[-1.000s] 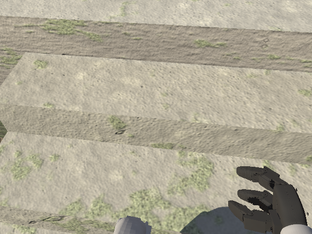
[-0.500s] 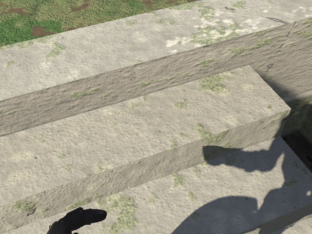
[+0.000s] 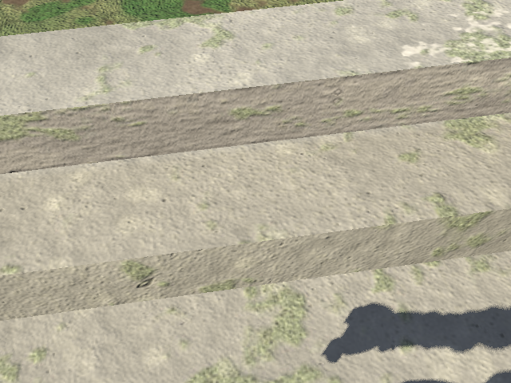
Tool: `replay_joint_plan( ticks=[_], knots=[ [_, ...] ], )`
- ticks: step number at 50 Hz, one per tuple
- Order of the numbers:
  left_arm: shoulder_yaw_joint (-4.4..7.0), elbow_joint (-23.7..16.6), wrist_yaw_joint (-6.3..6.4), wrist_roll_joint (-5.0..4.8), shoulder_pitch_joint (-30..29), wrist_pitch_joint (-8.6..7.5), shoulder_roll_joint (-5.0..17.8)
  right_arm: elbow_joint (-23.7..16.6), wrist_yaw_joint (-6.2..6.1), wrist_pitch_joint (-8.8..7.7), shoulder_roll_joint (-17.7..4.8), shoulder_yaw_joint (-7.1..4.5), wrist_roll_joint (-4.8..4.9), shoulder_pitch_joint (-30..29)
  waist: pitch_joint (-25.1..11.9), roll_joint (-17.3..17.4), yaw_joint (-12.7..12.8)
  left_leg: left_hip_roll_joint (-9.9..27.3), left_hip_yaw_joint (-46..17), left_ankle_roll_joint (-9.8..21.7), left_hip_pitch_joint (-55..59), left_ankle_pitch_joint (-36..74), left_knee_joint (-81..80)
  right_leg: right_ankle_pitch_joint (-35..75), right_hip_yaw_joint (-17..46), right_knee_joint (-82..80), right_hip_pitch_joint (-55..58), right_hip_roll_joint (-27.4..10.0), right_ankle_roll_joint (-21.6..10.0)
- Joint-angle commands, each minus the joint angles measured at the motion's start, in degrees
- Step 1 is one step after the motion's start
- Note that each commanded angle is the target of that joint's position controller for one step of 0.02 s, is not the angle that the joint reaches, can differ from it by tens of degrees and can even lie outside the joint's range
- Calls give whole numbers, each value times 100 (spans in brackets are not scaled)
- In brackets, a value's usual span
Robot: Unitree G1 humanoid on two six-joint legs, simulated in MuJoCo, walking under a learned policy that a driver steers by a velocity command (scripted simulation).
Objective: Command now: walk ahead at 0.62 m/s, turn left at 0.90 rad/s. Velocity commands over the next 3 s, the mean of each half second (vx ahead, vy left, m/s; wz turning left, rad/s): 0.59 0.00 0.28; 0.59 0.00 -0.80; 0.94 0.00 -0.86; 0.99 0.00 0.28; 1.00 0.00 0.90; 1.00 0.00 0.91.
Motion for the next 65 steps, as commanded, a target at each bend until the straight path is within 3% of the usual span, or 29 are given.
replay_joint_plan(
  ticks=[1,3,6,9,11,13,14,15,16,17,18,19,20,22,25,29,32,36,37,41,43,45,47,48,50,53,59,62,65],
  knots=[
    [-127,152,34,-1284,-67,-27,-1008,-499,-296,-78,9,-396,-335,-908,790,-1509,235,159,-84,-182,-652,-346,3227,2959,-1904,-3330,1323,-474,358],
    [3,335,271,-939,-177,-684,68,-1111,-424,-184,-468,-581,-206,-349,-393,-654,-944,1238,41,-245,-2073,-118,4130,4690,-920,-1082,3014,-1486,113],
    [462,172,571,-870,38,-1130,1187,-1569,-391,22,-609,-488,-468,-1946,219,-796,-16,3061,-302,-360,-3917,-604,5085,-1525,1874,-3144,3041,-3868,-1454],
    [273,1237,563,-759,2079,-1144,437,-2162,-173,-179,-223,-371,-469,-4693,2322,717,1100,2858,25,-82,-5354,-984,4735,-491,119,-3607,3081,-2443,-1029],
    [232,1698,509,-823,2589,-964,132,-2540,-109,-310,237,-106,-331,-5202,2397,559,1218,2843,309,136,-4531,-1461,3358,138,-678,-4158,2561,-1929,-724],
    [153,1393,627,-1180,1694,-671,278,-2393,182,-357,342,107,-153,-4383,1811,406,765,2595,1705,194,-154,-1294,-254,3738,-1722,-4730,304,-1507,-908],
    [141,1347,505,-1214,2367,-731,712,-1716,160,-338,11,-136,-70,-2587,493,-134,426,1584,2457,144,2406,-776,526,9071,-1544,-3155,26,-1820,-1018],
    [367,1189,304,-1372,1796,-856,1623,-1191,54,-260,-364,-390,74,-448,-861,-936,-864,1658,1650,306,3887,435,-177,10310,-1660,-1349,352,-1750,-736],
    [459,783,92,-1542,1278,-1029,1679,-941,-75,-277,-951,-630,-150,399,-1749,-192,-1450,2513,-451,711,5583,1362,-1223,8831,-1273,721,-826,-1246,-286],
    [244,963,-965,-315,1106,-1005,1309,-348,100,-2,-1671,-448,-183,1858,-3110,1595,-1798,4057,-3057,1560,7807,4918,-2748,1410,-552,2692,-3181,-562,-678],
    [440,981,-1025,-693,1413,-782,1018,359,261,-22,-2280,-796,-584,2750,-1918,1560,-1606,4720,-4740,1665,5963,6060,-3939,409,575,6441,-3216,547,-793],
    [596,1053,-933,-1088,1391,-753,1022,809,350,-162,-2349,-786,-518,2145,-643,674,-818,4664,-3602,1227,4497,5866,-4007,706,798,8093,-3699,486,-812],
    [458,681,-736,-1019,1126,-860,500,938,433,-383,-2065,-755,-162,665,-80,1314,32,4601,-2370,1416,3448,5737,-3728,-41,526,9341,-4232,448,-873],
    [82,446,-467,-962,648,-699,-365,1059,517,-594,-228,-227,-248,-1519,260,-46,1086,4038,-624,416,2116,4175,-4174,285,656,9372,-4233,2,-1498],
    [-104,555,-540,-1009,1239,-508,-612,704,289,-762,59,-225,-352,-3054,557,-328,1940,3437,1345,-130,747,3400,-5194,208,-255,7556,-3372,-426,-1125],
    [11,868,-771,-1205,810,-560,-10,1283,-105,-810,-431,-304,-695,-1077,555,767,1105,3475,1680,-514,2688,3722,-5268,-13,-672,9672,-4907,-6,-801],
    [-132,515,-504,-1393,-204,-615,-166,1983,198,-656,-516,-175,-921,556,1270,360,683,4253,942,-495,4665,2447,-5135,247,164,10093,-7798,141,-1378],
    [-53,78,-463,-1353,-1590,-459,150,2137,382,-613,-308,-28,-1034,531,1175,533,585,3872,1759,-916,3579,2102,-6216,1130,-1030,8105,-6720,-104,-1618],
    [-228,-170,62,-1000,-2013,-71,-738,1778,1,-845,-394,-254,-35,-3,1966,-307,738,3639,2075,-1184,2755,2523,-6248,-69,-2006,7738,-6082,151,-582],
    [-231,-430,323,-1022,-1877,282,-229,2349,-530,-1043,-871,-371,23,1047,1597,710,794,3902,2099,-899,5085,5143,-6687,-1484,-2600,6401,-6032,-392,-626],
    [-248,-203,309,-1145,-1382,172,-17,1817,-671,-941,-1050,-366,353,118,891,474,1458,3651,2835,-1102,4199,11154,-5539,-2229,-3298,4367,-3139,356,-1025],
    [-66,331,395,-1083,657,316,304,1453,-751,-756,-1480,-516,215,-82,-306,1372,2133,4344,2514,-656,4319,14560,-3252,-3438,-3206,4093,-1006,894,-1210],
    [201,499,275,-1206,1431,37,825,751,-428,-568,-1726,-671,78,-876,-487,785,2262,4076,2162,-431,3027,10312,335,-3953,-1207,1745,439,800,-1837],
    [366,526,362,-1227,678,143,1133,108,-109,-606,-830,-508,-148,-1681,68,-1639,1977,2047,1858,-815,-159,2470,3379,-4785,2430,-426,836,-410,-3025],
    [291,341,390,-1050,342,-32,756,-1065,149,-887,-467,-367,-488,-2703,766,225,1320,2088,-88,-676,-1221,2088,5077,-5193,4913,-2308,-158,-925,-2592],
    [199,866,411,-688,977,-492,360,-1496,-14,-916,113,-79,-571,-2546,1877,1070,563,2306,-175,-503,-2674,1292,6400,-3124,3877,-2200,-863,-675,-1938],
    [273,1409,237,-933,1904,-930,608,-2571,-290,-557,460,165,-510,-4253,2115,202,837,2945,-50,-349,-3684,-644,5111,-1982,2127,-2392,-914,-125,-1439],
    [377,909,477,-1117,1555,-739,678,-2613,-101,-552,496,186,-348,-3843,940,737,655,2871,1188,-314,575,455,1241,1701,911,-3261,-1718,-139,-1428],
    [841,270,288,-1210,259,-995,1881,-1463,-208,-485,-702,-588,-2,-247,-1910,-90,-1519,2266,830,-218,5312,-140,-514,8438,828,891,-1293,-211,-1048]
  ],
)
Next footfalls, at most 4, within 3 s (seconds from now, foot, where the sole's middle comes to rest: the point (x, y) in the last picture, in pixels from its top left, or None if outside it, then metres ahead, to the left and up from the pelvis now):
0.02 right None -0.10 -0.08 -0.84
0.28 left None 0.14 0.23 -0.67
0.92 right None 0.43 0.21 -0.50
1.32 left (106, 196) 0.84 0.28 -0.33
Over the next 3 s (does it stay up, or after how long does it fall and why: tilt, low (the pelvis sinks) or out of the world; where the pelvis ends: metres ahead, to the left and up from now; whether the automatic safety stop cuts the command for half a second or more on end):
stays up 1.91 -0.31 0.60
